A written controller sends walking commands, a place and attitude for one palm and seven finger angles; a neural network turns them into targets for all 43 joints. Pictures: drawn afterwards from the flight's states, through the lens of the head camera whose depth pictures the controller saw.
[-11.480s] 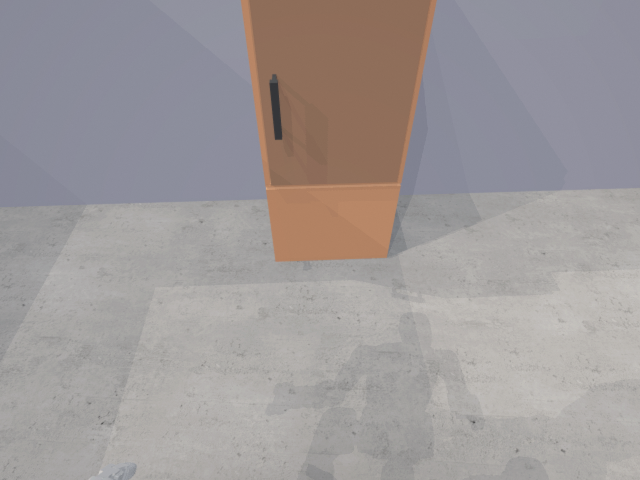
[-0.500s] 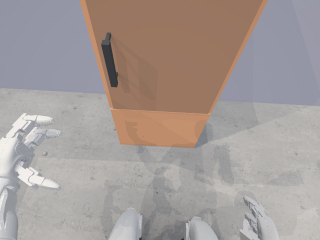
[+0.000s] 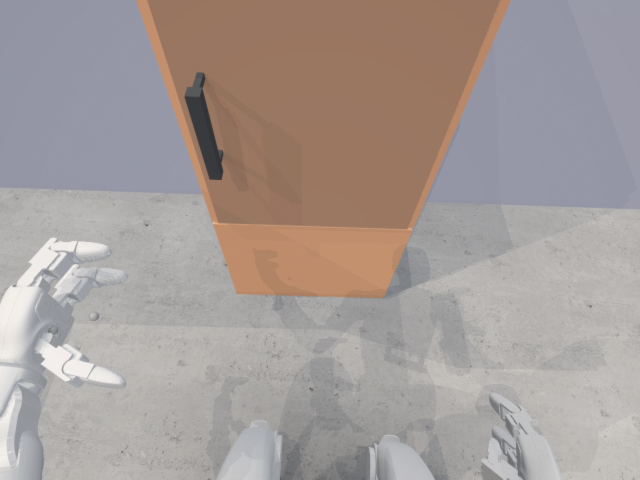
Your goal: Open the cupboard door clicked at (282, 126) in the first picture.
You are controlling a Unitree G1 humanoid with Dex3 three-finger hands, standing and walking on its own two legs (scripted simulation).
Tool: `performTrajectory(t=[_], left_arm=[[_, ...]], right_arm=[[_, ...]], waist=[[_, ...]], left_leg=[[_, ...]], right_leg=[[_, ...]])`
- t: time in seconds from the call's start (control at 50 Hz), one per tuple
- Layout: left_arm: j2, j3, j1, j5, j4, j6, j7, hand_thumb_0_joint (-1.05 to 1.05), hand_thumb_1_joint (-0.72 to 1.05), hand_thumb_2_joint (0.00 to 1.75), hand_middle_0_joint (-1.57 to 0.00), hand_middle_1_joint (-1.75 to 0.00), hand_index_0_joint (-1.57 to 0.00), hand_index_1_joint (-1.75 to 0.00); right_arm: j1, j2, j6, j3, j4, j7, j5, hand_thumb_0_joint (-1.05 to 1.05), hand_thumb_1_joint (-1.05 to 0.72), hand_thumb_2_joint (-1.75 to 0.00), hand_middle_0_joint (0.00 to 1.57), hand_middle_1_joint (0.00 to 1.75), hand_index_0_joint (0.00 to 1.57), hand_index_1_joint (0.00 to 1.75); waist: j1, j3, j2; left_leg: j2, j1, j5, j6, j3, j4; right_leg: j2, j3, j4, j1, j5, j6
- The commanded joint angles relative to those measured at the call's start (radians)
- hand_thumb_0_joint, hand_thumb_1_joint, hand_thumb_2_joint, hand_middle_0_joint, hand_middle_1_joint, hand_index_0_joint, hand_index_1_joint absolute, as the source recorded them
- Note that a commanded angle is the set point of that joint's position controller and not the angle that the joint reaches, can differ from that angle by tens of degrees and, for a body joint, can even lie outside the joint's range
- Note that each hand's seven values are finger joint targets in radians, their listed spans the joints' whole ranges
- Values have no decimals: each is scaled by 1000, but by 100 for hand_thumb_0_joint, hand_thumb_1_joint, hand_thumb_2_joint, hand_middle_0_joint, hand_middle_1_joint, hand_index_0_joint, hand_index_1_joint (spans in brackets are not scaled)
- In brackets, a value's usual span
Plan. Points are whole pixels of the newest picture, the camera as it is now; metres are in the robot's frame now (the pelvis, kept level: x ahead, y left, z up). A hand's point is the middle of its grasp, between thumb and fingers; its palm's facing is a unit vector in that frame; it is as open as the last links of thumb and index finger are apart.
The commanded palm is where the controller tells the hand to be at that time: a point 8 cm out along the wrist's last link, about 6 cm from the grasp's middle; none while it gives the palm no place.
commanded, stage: move the hooked fingers beside the handle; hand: left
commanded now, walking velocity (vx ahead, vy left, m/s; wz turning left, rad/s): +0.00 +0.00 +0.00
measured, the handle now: (208, 129) +0.60 +0.21 +0.04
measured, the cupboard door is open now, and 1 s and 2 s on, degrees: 0 0 0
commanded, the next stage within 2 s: none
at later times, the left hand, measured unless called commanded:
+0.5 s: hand (113, 261) +0.36 +0.28 +0.04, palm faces +0.02 -1.00 -0.02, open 14.0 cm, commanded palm +0.34 +0.32 +0.05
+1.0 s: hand (145, 210) +0.43 +0.26 +0.04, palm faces +0.02 -1.00 -0.02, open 14.0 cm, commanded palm +0.42 +0.31 +0.04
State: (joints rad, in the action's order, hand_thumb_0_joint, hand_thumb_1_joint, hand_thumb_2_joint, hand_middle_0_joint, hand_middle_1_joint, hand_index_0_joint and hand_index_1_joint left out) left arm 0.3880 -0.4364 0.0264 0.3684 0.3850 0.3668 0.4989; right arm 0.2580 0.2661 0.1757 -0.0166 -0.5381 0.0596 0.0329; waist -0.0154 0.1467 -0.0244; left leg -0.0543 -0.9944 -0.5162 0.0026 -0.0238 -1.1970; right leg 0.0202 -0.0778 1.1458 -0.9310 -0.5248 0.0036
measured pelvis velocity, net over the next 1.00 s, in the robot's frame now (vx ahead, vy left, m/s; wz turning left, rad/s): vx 0.00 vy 0.02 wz -0.03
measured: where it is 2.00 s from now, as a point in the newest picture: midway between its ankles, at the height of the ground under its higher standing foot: outside the picture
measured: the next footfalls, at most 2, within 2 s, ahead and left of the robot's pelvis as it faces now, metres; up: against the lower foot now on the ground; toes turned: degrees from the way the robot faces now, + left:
none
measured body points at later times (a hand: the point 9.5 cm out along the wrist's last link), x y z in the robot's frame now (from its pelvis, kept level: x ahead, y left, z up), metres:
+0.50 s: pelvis +0.00 +0.01 -0.01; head +0.10 +0.03 +0.43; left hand +0.35 +0.33 +0.04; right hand +0.13 -0.26 -0.10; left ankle +0.03 +0.12 -0.64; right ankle +0.02 -0.13 -0.64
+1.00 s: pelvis +0.00 +0.02 -0.01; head +0.12 +0.04 +0.43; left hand +0.43 +0.32 +0.04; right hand +0.07 -0.25 -0.11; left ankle +0.03 +0.12 -0.64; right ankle +0.02 -0.13 -0.64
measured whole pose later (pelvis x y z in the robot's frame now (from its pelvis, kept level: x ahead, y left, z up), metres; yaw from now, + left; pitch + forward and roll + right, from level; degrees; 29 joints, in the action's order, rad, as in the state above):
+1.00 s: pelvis +0.00 +0.02 -0.01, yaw -2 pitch +22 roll -3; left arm 0.50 -0.46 -0.56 0.20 0.90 0.38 0.41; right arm 0.32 0.27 0.05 -0.02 -0.61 0.04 0.01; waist -0.09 0.14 -0.02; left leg -0.06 -1.09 -0.52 -0.02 0.00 -1.22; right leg 0.01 -0.05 1.15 -1.03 -0.51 0.03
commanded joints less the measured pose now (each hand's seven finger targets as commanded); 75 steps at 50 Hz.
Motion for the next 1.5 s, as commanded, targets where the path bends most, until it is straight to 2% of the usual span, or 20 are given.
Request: performTrajectory(t=[0.0,0.08,0.14,0.32,0.42,0.5,0.6,0.62,0.64,0.72,0.74,0.78,0.86,1.0,1.04,1.12,1.2,1.22,1.34,1.48], left_arm=[[232,-84,-154,29,-169,60,0,0,-50,30,-30,-120,-30,-120],[248,-86,-202,18,-164,64,3,0,-50,30,-30,-120,-30,-120],[277,-87,-371,3,-120,74,-3,0,-50,30,-30,-120,-30,-120],[338,-120,-415,-22,-7,33,14,0,-50,30,-30,-120,-30,-120],[356,-134,-505,-33,55,26,-13,0,-50,30,-30,-120,-30,-120],[319,-92,-579,-52,104,48,-28,0,-50,30,-30,-120,-30,-120],[358,-96,-685,-78,129,73,-27,0,-50,30,-30,-120,-30,-120],[371,-94,-720,-92,128,75,-30,0,-50,30,-30,-120,-30,-120],[335,-66,-739,-92,147,71,-33,0,-50,30,-30,-120,-30,-120],[403,-119,-785,-109,185,77,-53,0,-50,30,-30,-120,-30,-120],[370,-92,-787,-109,181,78,-56,0,-50,30,-30,-120,-30,-120],[377,-102,-777,-116,200,77,-68,0,-50,30,-30,-120,-30,-120],[344,-64,-823,-136,263,71,-84,0,-50,30,-30,-120,-30,-120],[402,-76,-1020,-174,388,102,-105,0,-50,30,-30,-120,-30,-120],[453,-105,-1072,-185,425,119,-107,0,-50,30,-30,-120,-30,-120],[502,-124,-1122,-201,430,146,-100,0,-50,30,-30,-120,-30,-120],[514,-115,-1144,-203,534,111,-83,0,-50,30,-30,-120,-30,-120],[552,-131,-1165,-212,552,100,-82,0,-50,30,-30,-120,-30,-120],[590,-127,-1278,-231,546,97,-89,0,-50,30,-30,-120,-30,-120],[656,-124,-1384,-268,657,56,-102,0,-50,30,-30,-120,-30,-120]], right_arm=[[12,159,53,63,124,22,4,0,-90,-90,20,30,20,30],[9,158,51,61,121,24,5,0,-90,-90,20,30,20,30],[16,162,53,56,90,36,3,0,-90,-90,20,30,20,30],[40,169,33,59,81,34,3,0,-90,-90,20,30,20,30],[57,174,14,58,74,26,1,0,-90,-90,20,30,20,30],[81,177,3,63,61,20,-3,0,-90,-90,20,30,20,30],[106,187,-18,67,36,18,-6,0,-90,-90,20,30,20,30],[110,188,-24,66,29,17,-7,0,-90,-90,20,30,20,30],[110,184,-27,66,28,15,-7,0,-90,-90,20,30,20,30],[133,193,-45,67,17,13,-13,0,-90,-90,20,30,20,30],[132,185,-48,69,16,9,-12,0,-90,-90,20,30,20,30],[139,187,-57,69,14,2,-15,0,-90,-90,20,30,20,30],[153,185,-80,69,5,-4,-15,0,-90,-90,20,30,20,30],[178,191,-113,62,-15,-2,-22,0,-90,-90,20,30,20,30],[184,194,-121,59,-23,0,-25,0,-90,-90,20,30,20,30],[196,197,-136,55,-26,-4,-33,0,-90,-90,20,30,20,30],[203,199,-156,46,-29,-4,-29,0,-90,-90,20,30,20,30],[206,206,-162,43,-31,-2,-29,0,-90,-90,20,30,20,30],[230,211,-176,41,-38,-2,-36,0,-90,-90,20,30,20,30],[249,220,-192,22,-44,0,-36,0,-90,-90,20,30,20,30]], waist=[[-8,258,-42],[-9,278,-44],[-36,259,-60],[-6,357,-87],[-19,345,-65],[-37,342,-55],[-50,384,-95],[-47,399,-132],[-57,390,-129],[-47,440,-120],[-48,445,-145],[-43,439,-140],[-71,406,-113],[-101,379,-96],[-104,405,-92],[-98,500,-154],[-122,448,-126],[-125,447,-120],[-151,509,-160],[-191,462,-143]], left_leg=[[45,199,221,-31,-1,160],[44,199,223,-32,2,157],[38,187,185,-30,-5,139],[32,231,282,-27,-3,150],[30,205,264,-27,-4,149],[28,220,283,-27,-11,144],[20,279,320,-21,-24,143],[17,305,327,-15,-30,152],[18,315,323,-15,-34,153],[13,336,383,-12,-42,148],[14,354,397,-10,-40,149],[9,369,424,-5,-47,154],[5,351,417,-9,-45,152],[10,287,330,-20,-43,130],[13,261,323,-23,-36,113],[11,313,393,-20,-42,90],[13,226,356,-33,-30,70],[10,209,345,-33,-31,68],[5,224,369,-36,-40,39],[4,108,303,-48,-36,8]], right_leg=[[-48,43,-172,134,170,-21],[-44,50,-168,143,176,-19],[-45,55,-160,90,132,-20],[-44,45,-139,128,233,-25],[-45,40,-136,106,216,-22],[-51,32,-126,72,224,-26],[-52,24,-116,32,233,-30],[-51,21,-114,13,223,-30],[-50,18,-117,-2,218,-29],[-50,14,-107,10,247,-30],[-50,16,-111,8,255,-30],[-51,9,-113,3,262,-30],[-53,6,-118,-20,261,-26],[-54,16,-108,-51,222,-28],[-53,26,-103,-34,229,-23],[-55,28,-80,-38,266,-25],[-58,38,-85,-27,273,-20],[-57,38,-84,-26,271,-18],[-60,40,-70,-64,276,-15],[-61,46,-65,-81,240,-9]])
